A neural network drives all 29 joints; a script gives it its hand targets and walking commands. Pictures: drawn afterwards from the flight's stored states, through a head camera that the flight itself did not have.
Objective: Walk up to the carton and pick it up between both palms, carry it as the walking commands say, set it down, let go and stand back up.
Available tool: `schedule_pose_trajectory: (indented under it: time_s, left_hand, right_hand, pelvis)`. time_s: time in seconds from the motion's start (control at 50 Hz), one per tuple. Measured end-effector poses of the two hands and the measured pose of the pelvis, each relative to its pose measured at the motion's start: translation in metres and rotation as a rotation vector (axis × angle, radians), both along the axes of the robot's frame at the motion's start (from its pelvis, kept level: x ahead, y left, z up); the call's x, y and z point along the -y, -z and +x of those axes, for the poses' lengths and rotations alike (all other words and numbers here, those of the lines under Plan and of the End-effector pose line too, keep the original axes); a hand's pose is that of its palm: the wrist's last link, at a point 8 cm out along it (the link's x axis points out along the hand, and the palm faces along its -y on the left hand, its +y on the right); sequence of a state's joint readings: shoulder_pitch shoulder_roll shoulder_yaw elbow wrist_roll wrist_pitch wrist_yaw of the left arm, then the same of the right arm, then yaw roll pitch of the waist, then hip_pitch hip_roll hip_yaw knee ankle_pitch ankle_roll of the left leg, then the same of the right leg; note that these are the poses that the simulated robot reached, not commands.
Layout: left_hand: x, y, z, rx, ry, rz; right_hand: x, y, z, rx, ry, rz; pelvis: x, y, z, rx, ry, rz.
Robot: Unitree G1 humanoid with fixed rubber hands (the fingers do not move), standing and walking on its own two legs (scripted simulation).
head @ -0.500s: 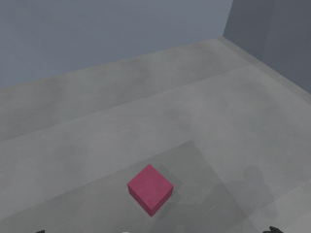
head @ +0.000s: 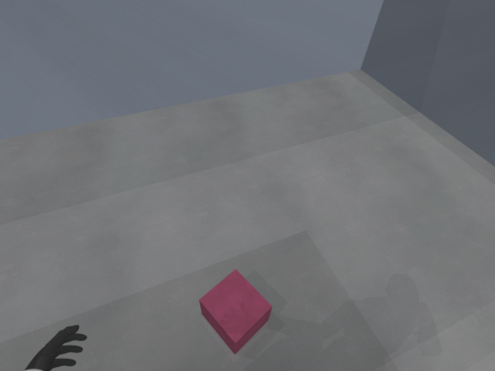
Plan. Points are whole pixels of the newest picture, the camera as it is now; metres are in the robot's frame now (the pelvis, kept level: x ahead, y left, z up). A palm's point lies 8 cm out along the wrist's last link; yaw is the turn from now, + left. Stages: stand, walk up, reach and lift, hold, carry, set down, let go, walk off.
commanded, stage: walk up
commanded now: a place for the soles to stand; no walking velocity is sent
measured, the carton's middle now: (235, 310) +0.47 +0.04 -0.69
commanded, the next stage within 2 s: none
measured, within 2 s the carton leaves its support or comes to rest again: neither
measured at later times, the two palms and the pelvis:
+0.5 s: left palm out of the picture +0.05 +0.18 -0.08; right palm out of the picture +0.25 -0.50 -0.07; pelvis +0.07 -0.18 -0.01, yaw +21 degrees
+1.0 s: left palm out of the picture +0.05 +0.04 -0.10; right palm (469, 234) +0.47 -0.51 -0.10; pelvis +0.18 -0.29 -0.04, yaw +37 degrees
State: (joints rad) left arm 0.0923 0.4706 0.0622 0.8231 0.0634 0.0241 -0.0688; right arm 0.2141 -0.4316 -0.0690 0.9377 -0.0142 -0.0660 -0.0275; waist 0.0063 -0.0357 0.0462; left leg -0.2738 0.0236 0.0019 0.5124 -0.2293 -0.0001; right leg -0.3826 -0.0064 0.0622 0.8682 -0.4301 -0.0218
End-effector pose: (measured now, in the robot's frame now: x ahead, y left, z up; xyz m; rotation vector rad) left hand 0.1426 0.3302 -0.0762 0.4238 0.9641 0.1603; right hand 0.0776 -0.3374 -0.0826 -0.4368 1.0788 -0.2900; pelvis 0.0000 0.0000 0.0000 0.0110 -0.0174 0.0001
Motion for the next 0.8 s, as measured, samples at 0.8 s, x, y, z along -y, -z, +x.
schedule_pose_trajectory:
  time_s: [0.8]
  left_hand:
    - [0.235, 0.044, -0.076, -0.009, -0.567, -0.021]
  right_hand:
    - [0.208, -0.019, 0.318, 0.104, -0.616, -0.21]
  pelvis:
    - [0.253, 0.04, 0.148, 0.022, -0.527, -0.019]
